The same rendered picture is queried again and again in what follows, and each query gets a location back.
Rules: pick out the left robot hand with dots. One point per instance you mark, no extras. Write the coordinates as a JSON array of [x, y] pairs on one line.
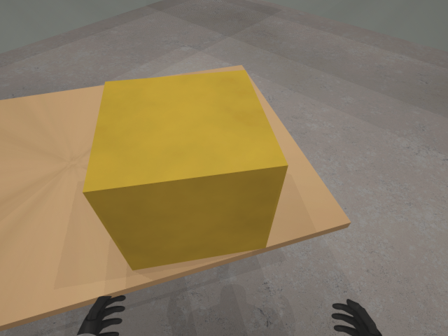
[[94, 323]]

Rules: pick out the carton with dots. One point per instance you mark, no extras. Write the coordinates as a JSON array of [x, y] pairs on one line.
[[184, 168]]

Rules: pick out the right robot hand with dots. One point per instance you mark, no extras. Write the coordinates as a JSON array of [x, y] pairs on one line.
[[364, 325]]

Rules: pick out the table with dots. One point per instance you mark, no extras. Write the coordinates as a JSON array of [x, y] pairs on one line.
[[55, 253]]

